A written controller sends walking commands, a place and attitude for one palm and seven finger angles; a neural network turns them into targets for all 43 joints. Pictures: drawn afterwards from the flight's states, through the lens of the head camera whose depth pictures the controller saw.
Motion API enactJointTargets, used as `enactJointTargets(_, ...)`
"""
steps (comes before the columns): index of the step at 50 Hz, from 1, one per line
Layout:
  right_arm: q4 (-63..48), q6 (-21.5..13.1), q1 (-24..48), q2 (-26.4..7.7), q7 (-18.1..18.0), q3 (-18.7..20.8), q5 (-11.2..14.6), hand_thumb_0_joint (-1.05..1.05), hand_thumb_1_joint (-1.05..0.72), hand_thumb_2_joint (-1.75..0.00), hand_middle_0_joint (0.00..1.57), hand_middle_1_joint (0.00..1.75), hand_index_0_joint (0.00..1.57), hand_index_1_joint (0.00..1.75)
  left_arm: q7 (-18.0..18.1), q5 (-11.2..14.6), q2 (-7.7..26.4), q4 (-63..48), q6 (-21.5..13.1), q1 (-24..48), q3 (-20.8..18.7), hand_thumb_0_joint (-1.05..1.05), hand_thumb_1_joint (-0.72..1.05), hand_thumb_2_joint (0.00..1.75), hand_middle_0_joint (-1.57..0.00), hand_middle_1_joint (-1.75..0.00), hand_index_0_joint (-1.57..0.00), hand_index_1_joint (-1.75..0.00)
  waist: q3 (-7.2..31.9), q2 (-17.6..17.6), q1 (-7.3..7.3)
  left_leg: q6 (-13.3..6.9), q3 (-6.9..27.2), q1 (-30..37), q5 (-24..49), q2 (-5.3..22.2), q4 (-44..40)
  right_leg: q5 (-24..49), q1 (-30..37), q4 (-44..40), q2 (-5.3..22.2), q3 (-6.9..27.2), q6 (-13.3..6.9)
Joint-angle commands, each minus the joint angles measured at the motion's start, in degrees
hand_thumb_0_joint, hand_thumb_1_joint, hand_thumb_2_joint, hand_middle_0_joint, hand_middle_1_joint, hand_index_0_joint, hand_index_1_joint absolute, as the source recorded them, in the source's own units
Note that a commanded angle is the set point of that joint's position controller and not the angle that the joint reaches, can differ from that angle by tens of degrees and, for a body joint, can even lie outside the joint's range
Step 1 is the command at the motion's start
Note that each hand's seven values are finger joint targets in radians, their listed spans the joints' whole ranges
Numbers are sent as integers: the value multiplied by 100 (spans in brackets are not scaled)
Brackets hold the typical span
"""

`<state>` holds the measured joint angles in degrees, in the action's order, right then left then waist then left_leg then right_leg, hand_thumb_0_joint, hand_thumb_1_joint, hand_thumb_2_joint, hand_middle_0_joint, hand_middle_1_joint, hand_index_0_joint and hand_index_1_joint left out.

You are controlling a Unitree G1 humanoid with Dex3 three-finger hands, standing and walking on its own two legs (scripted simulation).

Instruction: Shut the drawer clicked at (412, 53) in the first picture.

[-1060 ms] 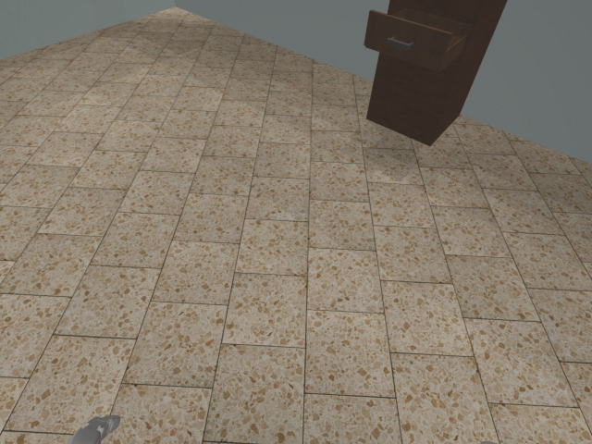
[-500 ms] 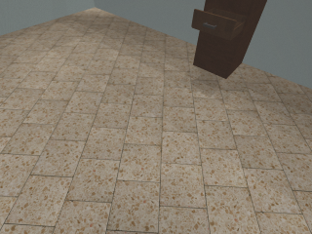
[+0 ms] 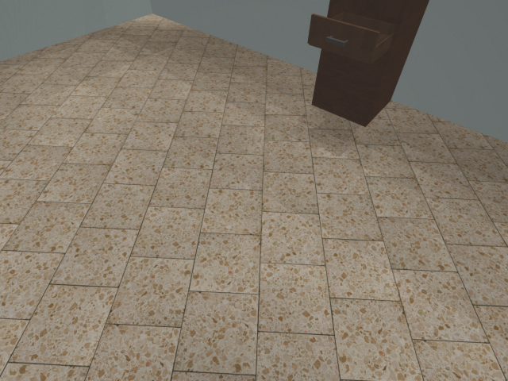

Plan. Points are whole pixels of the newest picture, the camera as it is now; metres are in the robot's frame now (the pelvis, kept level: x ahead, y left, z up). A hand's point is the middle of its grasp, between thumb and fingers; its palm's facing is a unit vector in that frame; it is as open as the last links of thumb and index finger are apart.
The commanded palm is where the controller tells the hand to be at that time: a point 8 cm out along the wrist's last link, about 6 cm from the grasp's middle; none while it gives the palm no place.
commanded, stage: look at it before walking up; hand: left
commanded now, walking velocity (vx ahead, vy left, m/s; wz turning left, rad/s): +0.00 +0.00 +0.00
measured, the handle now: (337, 40) +1.76 -0.35 -0.17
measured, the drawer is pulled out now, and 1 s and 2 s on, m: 0.24 0.24 0.24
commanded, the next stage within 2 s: walk to a spot facing it in 0.48 s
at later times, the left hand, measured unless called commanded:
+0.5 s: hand out of the picture +0.08 +0.25 -0.16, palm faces -0.03 -0.94 -0.33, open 7.3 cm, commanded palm none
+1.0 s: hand out of the picture +0.05 +0.19 -0.20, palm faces -0.01 -0.99 -0.16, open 7.3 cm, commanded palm none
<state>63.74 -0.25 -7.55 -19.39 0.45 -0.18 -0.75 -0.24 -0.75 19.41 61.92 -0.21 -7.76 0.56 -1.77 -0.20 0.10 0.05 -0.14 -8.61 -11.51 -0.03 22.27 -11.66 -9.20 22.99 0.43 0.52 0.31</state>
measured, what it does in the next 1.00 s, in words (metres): shifts its weight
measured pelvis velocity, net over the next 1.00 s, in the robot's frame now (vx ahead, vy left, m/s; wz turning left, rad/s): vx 0.10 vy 0.01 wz -0.05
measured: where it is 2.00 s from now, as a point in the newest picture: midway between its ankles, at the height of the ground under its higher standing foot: (270, 307)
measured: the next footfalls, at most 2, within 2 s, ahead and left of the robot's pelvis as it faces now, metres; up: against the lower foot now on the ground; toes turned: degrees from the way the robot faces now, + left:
right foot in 1.24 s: +0.34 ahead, -0.14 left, +0.00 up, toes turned -12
left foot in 1.74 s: +0.59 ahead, +0.06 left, +0.00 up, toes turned +6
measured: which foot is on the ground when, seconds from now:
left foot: down 0.00-1.00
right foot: down 0.00-0.98, up 1.00-1.00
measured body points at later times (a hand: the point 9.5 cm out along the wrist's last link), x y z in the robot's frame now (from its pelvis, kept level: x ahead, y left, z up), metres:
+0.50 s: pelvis +0.01 +0.00 +0.00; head +0.02 +0.00 +0.45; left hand +0.08 +0.29 -0.13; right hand +0.09 -0.30 -0.13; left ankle +0.01 +0.12 -0.74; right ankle +0.01 -0.12 -0.74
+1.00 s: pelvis +0.10 +0.01 -0.03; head +0.12 +0.02 +0.42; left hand +0.06 +0.24 -0.19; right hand +0.06 -0.23 -0.18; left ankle +0.01 +0.12 -0.74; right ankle +0.01 -0.12 -0.73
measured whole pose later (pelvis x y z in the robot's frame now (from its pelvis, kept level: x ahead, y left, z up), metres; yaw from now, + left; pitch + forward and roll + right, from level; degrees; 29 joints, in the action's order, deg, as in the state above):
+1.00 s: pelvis +0.10 +0.01 -0.03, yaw -3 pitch +1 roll +0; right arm 64.5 -2.4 -19.7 -10.6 0.0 0.2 -1.4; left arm -0.9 -1.1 10.8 64.5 -0.5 -22.6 -1.4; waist -0.1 -1.4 -0.4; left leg -0.7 -3.0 -9.0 -29.0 1.0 36.9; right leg -26.2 -13.3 42.3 -0.4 1.7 -1.0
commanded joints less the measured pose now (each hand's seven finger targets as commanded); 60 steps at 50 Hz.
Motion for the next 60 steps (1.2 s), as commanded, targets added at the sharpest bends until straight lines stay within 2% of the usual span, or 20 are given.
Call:
enactJointTargets(1, -360, -160, 318, -1180, -95, 229, 22, 0, -90, -90, 20, 30, 20, 30, 87, 10, 1178, -357, -130, 229, -243, 0, 90, 90, -20, -30, -20, -30, 219, 6, -2, -167, 590, -22, 313, 644, -443, 113, -98, -525, 648, 641, -207)
enactJointTargets(29, -344, -175, 386, -1193, -120, 207, 39, 0, -90, -90, 20, 30, 20, 30, 88, 12, 1189, -307, -135, 218, -240, 0, 90, 90, -20, -30, -20, -30, 345, 9, -23, -152, 563, 176, 863, 697, -475, 821, 143, -447, 646, 540, -198)
enactJointTargets(30, -241, -132, 217, -742, -103, 99, 18, 0, -90, -90, 20, 30, 20, 30, 105, 22, 729, -194, -88, -26, -152, 0, 90, 90, -20, -30, -20, -30, 521, -20, -28, -95, 466, 254, 639, 689, -409, 556, 206, -460, 648, 511, -133)
enactJointTargets(31, -170, -68, 5, -432, -85, 30, -5, 0, -90, -90, 20, 30, 20, 30, 111, 11, 462, -113, -23, -240, -82, 0, 90, 90, -20, -30, -20, -30, 446, -41, -29, -42, 384, 189, 66, 629, -335, -165, 120, -444, 608, 524, -104)
enactJointTargets(34, -176, 2, -193, -446, -46, 78, -67, 0, -90, -90, 20, 30, 20, 30, 29, -45, 552, -117, 58, -457, -157, 0, 90, 90, -20, -30, -20, -30, -177, -175, -48, -79, 341, -453, -1755, 469, -259, -2028, -349, -584, 538, 817, -247)
enactJointTargets(38, -279, -41, -417, -403, -38, 140, -76, 0, -90, -90, 20, 30, 20, 30, -36, -57, 499, -217, 37, -731, -262, 0, 90, 90, -20, -30, -20, -30, -712, -146, -63, -198, 377, -945, -2219, 462, 9, -2444, -676, -402, 498, 975, -446)
enactJointTargets(41, -309, -159, -666, -274, -66, 157, -49, 0, -90, -90, 20, 30, 20, 30, -37, -32, 342, -202, -64, -1068, -305, 0, 90, 90, -20, -30, -20, -30, -542, -137, -55, -282, 306, -834, -1495, 502, 411, -1643, -481, -60, 519, 1003, -578)
enactJointTargets(44, -327, -233, -865, -133, -70, 195, -28, 0, -90, -90, 20, 30, 20, 30, -14, -44, 247, -193, -133, -1271, -367, 0, 90, 90, -20, -30, -20, -30, -535, -187, -42, -311, 229, -978, -1498, 506, 752, -1455, -442, 188, 556, 1098, -674)
enactJointTargets(46, -283, -311, -1151, -26, -100, 199, -15, 0, -90, -90, 20, 30, 20, 30, 8, -38, 160, -155, -190, -1347, -403, 0, 90, 90, -20, -30, -20, -30, -419, -54, 57, -374, 235, -754, -906, 559, 902, -659, -442, 659, 534, 1012, -693)
enactJointTargets(47, -200, -345, -1364, -75, -122, 230, -18, 0, -90, -90, 20, 30, 20, 30, 9, -26, 72, -179, -216, -1318, -404, 0, 90, 90, -20, -30, -20, -30, -307, 209, 161, -478, 442, -329, -523, 727, 801, -184, -719, 1177, 370, 752, -645)
enactJointTargets(48, -32, -391, -1882, -187, -160, 278, -45, 0, -90, -90, 20, 30, 20, 30, -1, -11, -115, -260, -240, -1109, -378, 0, 90, 90, -20, -30, -20, -30, -152, 876, 417, -724, 1032, 618, 201, 1154, 275, 417, -1452, 2296, 30, 87, -477)
enactJointTargets(49, 231, -443, -2653, -329, -217, 349, -78, 0, -90, -90, 20, 30, 20, 30, 3, -4, -380, -507, -310, -591, -303, 0, 90, 90, -20, -30, -20, -30, -165, 1570, 724, -1167, 1997, 1932, 1901, 1835, -201, -864, -2924, 3541, -263, -481, -264)
enactJointTargets(50, 441, -454, -3185, -266, -270, 340, -96, 0, -90, -90, 20, 30, 20, 30, 21, -23, -356, -729, -378, -69, -276, 0, 90, 90, -20, -30, -20, -30, -316, 1466, 892, -1384, 2330, 2682, 3544, 2229, -148, -2123, -3967, 4188, -132, -239, -231)
enactJointTargets(51, 480, -452, -3266, -132, -296, 302, -100, 0, -90, -90, 20, 30, 20, 30, 21, -29, -291, -775, -390, 232, -337, 0, 90, 90, -20, -30, -20, -30, -530, 1089, 903, -1399, 2134, 2631, 4093, 2333, -25, -2169, -4229, 4430, 145, -65, -270)
enactJointTargets(52, 414, -459, -3143, 50, -304, 268, -96, 0, -90, -90, 20, 30, 20, 30, -17, -35, -294, -802, -382, 383, -347, 0, 90, 90, -20, -30, -20, -30, -682, 599, 856, -1343, 1919, 2340, 3941, 2315, -57, -2043, -4162, 4342, 350, -19, -299)
enactJointTargets(54, 281, -478, -2653, 77, -320, 280, -106, 0, -90, -90, 20, 30, 20, 30, -108, -34, -571, -840, -282, 395, -353, 0, 90, 90, -20, -30, -20, -30, -991, 662, 529, -1082, 1283, 1669, 2837, 2013, -448, -1760, -3883, 3915, 478, -229, -251)
enactJointTargets(56, 167, -499, -2185, 154, -321, 259, -88, 0, -90, -90, 20, 30, 20, 30, -197, -1, -716, -886, -230, 352, -329, 0, 90, 90, -20, -30, -20, -30, -1117, 860, 228, -827, 488, 746, 2065, 1578, -808, -1226, -2898, 2745, 454, -603, -232)
enactJointTargets(58, 150, -499, -1917, 22, -302, 270, -29, 0, -90, -90, 20, 30, 20, 30, -224, 13, -762, -742, -214, -192, -341, 0, 90, 90, -20, -30, -20, -30, -720, 937, -128, -716, -35, 124, 3045, 1286, -525, -543, -1185, 1972, 12, -1099, -301)
enactJointTargets(59, 174, -502, -1826, -81, -295, 301, 17, 0, -90, -90, 20, 30, 20, 30, -192, 3, -681, -548, -209, -790, -375, 0, 90, 90, -20, -30, -20, -30, -335, 825, -407, -658, -246, 144, 3890, 1223, 57, -156, -443, 1747, -151, -1172, -393)
enactJointTargets(60, 163, -513, -1735, -162, -279, 337, 56, 0, -90, -90, 20, 30, 20, 30, -144, -30, -542, -284, -220, -1597, -438, 0, 90, 90, -20, -30, -20, -30, 72, 712, -752, -518, -470, 51, 4120, 1093, 908, 367, 404, 1434, -226, -1162, -460)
